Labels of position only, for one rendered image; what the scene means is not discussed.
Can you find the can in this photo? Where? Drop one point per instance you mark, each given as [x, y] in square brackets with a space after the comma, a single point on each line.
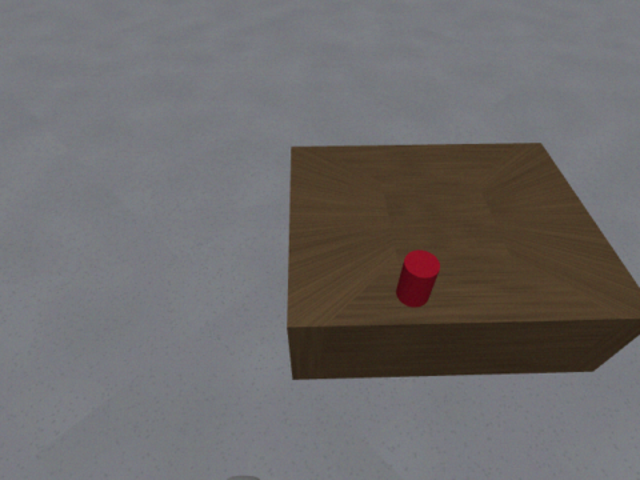
[417, 278]

